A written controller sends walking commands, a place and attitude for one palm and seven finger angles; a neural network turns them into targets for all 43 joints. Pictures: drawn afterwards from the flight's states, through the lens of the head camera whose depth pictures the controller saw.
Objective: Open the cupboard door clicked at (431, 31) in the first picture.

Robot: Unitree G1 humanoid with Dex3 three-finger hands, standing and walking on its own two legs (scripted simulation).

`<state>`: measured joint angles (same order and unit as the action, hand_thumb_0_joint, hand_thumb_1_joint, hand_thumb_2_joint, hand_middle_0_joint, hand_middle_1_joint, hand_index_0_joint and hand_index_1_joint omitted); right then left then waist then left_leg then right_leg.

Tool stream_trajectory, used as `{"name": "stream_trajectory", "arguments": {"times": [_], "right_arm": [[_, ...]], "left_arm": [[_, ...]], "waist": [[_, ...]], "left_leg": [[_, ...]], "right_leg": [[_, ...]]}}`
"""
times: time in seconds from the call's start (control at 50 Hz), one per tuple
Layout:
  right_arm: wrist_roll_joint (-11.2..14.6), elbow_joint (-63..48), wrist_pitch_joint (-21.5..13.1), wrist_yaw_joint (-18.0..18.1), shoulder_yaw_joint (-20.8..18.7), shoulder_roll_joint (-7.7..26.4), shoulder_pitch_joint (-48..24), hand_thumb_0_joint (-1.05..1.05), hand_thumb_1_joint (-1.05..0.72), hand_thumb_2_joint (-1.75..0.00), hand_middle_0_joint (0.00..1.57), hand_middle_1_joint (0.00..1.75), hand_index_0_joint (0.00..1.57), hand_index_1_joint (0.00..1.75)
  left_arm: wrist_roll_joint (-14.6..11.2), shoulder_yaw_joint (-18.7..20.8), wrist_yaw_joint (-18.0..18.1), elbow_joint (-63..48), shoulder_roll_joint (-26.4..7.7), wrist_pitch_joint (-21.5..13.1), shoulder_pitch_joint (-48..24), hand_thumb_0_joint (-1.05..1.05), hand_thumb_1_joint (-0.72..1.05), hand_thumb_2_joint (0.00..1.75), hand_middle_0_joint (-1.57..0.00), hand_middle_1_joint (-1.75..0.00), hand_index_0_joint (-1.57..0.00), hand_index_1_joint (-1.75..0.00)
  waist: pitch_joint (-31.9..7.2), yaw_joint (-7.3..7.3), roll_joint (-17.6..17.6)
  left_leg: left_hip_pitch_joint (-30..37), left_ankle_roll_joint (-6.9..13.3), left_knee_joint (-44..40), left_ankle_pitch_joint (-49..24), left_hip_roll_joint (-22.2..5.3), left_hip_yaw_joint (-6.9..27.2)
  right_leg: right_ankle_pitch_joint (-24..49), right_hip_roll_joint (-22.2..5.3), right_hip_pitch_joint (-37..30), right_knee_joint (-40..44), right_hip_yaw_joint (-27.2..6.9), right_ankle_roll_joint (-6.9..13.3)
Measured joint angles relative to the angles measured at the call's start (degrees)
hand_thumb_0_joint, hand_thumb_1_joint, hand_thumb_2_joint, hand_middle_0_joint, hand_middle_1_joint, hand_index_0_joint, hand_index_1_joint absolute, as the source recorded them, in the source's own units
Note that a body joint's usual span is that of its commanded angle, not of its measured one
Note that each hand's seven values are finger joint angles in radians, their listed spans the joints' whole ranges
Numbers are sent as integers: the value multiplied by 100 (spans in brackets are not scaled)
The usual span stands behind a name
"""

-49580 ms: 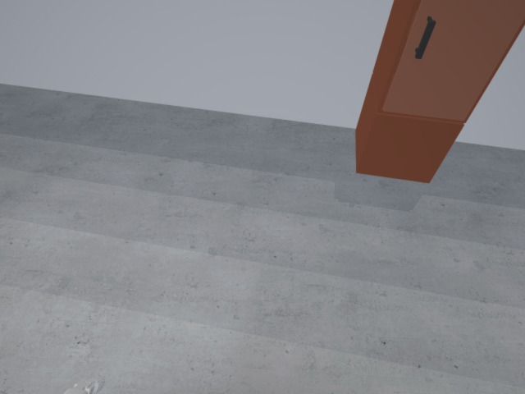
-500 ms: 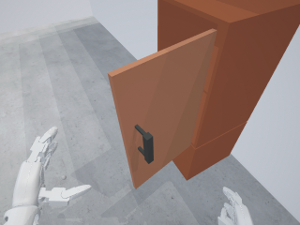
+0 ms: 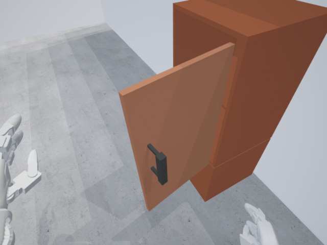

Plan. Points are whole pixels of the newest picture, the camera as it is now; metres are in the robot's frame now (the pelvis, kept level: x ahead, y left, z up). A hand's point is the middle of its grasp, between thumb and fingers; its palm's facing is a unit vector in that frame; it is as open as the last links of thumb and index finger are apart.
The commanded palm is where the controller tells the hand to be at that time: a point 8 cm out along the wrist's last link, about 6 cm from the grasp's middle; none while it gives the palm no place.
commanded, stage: draw the hand back to the body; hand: left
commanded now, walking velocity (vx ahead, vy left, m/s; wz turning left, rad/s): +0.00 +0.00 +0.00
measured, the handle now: (157, 164) +0.34 +0.07 -0.01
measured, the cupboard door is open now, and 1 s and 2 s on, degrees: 100 100 100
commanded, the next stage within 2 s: step back with the hand held close in 0.28 s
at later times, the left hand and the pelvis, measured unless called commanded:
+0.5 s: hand (34, 171) +0.19 +0.26 +0.17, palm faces +0.47 -0.77 -0.43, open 7.5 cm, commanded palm +0.13 +0.29 +0.17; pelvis -0.01 -0.01 +0.00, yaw +0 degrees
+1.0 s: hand (8, 207) +0.13 +0.28 +0.15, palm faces +0.40 -0.76 -0.51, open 7.4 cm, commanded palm +0.07 +0.32 +0.17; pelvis -0.08 +0.02 -0.01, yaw -1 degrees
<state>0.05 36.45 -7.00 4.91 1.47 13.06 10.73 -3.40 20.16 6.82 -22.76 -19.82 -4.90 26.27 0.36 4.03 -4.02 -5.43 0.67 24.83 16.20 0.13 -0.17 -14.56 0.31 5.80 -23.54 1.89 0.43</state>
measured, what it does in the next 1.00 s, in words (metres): shifts its weight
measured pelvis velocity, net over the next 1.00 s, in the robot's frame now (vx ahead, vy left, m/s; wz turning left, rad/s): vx -0.08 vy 0.02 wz -0.02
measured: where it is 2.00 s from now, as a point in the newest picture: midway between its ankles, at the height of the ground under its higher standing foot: outside the picture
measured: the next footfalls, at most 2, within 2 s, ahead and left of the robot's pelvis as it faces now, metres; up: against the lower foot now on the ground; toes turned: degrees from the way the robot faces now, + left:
right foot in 1.28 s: -0.13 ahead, -0.09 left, +0.00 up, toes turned +5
right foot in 1.92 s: -0.29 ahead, -0.05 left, +0.00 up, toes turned +4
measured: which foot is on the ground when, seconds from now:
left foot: down 0.00-1.00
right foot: down 0.00-1.00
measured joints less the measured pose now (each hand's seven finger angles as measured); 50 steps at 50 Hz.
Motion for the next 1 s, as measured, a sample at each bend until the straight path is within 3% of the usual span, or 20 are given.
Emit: {"name": "stream_trajectory", "arguments": {"times": [0.16, 0.42, 0.54, 0.66, 0.8, 1.0], "right_arm": [[-16, 47, 32, -15, -30, -12, 2, 2, -90, -90, 20, 30, 20, 30], [-12, 129, 0, -25, -47, -57, 17, 2, -90, -90, 20, 30, 20, 30], [-10, -87, 247, -62, -17, -3, -101, 2, -90, -90, 20, 30, 20, 30], [19, -274, 511, -6, -182, 93, -172, 2, -90, -90, 20, 30, 20, 30], [60, -393, 621, 63, -268, 83, -110, 2, -90, -90, 20, 30, 20, 30], [54, -517, 434, 10, -156, -56, 41, 2, -90, -90, 20, 30, 20, 30]], "left_arm": [[26, -162, -50, 40, 105, 45, 44, 1, 86, 89, -21, -30, -20, -30], [20, -99, -48, 47, 67, 0, 10, 1, 88, 90, -21, -30, -21, -30], [69, 271, -48, 80, -88, -378, 27, 1, 88, 90, -21, -30, -21, -30], [91, 144, -69, -149, -197, -376, 480, 1, 89, 90, -21, -30, -21, -30], [125, 219, 26, -420, -408, -385, 609, 1, 88, 90, -21, -30, -21, -30], [288, 473, 151, -597, -418, -634, 524, 1, 88, 90, -21, -30, -21, -30]], "waist": [[34, -3, 13], [64, -8, 14], [-17, -219, 2], [15, -357, 80], [111, -383, 291], [183, -377, 431]], "left_leg": [[79, -13, -119, -68, -12, -10], [137, -41, -179, -131, -54, -20], [-331, -30, -20, -163, -99, 14], [-648, 24, -3, -278, -36, -92], [-937, 99, 166, -368, 32, -155], [-1438, 205, 688, -390, 88, -168]], "right_leg": [[56, 13, -62, 92, -10, 16], [142, 56, -127, 182, -18, 45], [298, 100, 224, 264, 17, 39], [398, 33, 610, 158, -85, -28], [483, -39, 927, -50, -143, -98], [519, -106, 1406, -547, -148, -161]]}}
